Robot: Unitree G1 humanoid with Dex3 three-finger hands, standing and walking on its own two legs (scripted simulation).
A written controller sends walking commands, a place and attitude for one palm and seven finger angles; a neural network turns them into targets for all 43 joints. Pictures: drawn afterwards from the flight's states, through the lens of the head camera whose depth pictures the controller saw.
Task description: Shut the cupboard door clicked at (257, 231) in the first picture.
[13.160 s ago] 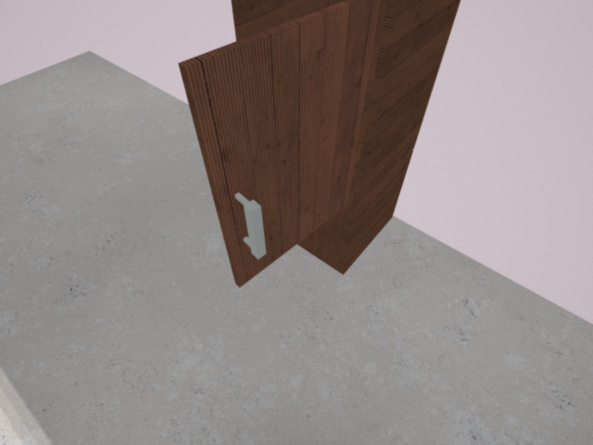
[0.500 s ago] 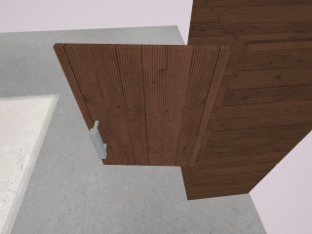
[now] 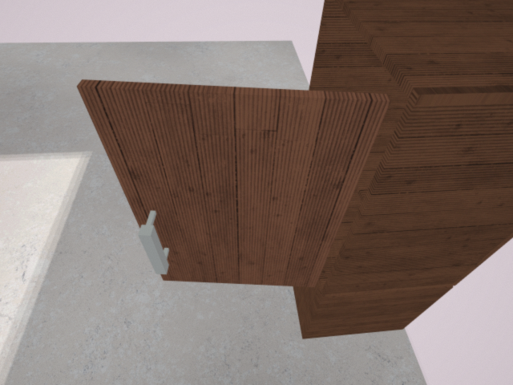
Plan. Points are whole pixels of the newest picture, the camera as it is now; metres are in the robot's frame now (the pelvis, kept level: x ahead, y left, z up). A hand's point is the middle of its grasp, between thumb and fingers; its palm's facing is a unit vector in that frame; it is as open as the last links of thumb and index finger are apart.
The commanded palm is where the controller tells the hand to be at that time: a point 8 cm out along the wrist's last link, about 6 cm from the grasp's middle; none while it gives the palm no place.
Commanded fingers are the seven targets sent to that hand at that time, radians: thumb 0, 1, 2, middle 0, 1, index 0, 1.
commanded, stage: shuffle to correct the standing spot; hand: left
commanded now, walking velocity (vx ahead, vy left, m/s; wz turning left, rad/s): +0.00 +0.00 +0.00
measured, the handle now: (157, 243) +0.40 +0.24 -0.10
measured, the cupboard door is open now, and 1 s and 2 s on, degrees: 83 83 83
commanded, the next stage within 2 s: come to a stop and stand still in 0.20 s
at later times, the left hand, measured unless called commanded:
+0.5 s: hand out of the picture +0.00 +0.21 -0.18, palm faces +0.03 -0.97 -0.22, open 7.4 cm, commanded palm none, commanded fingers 0.00 0.90 0.90 -0.20 -0.30 -0.20 -0.30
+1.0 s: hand out of the picture +0.01 +0.17 -0.18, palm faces +0.01 -0.98 -0.21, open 7.3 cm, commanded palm none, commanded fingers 0.00 0.90 0.90 -0.20 -0.30 -0.20 -0.30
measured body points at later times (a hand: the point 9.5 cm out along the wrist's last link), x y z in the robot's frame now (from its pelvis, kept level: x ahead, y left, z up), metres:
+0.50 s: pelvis -0.03 +0.02 +0.00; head -0.01 +0.04 +0.45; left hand +0.00 +0.26 -0.16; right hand +0.01 -0.21 -0.15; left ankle -0.04 +0.09 -0.74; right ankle -0.06 -0.09 -0.74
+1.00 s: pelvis +0.00 +0.00 +0.00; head +0.01 -0.01 +0.45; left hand +0.01 +0.22 -0.16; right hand -0.01 -0.22 -0.17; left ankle -0.04 +0.09 -0.74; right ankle -0.03 -0.11 -0.74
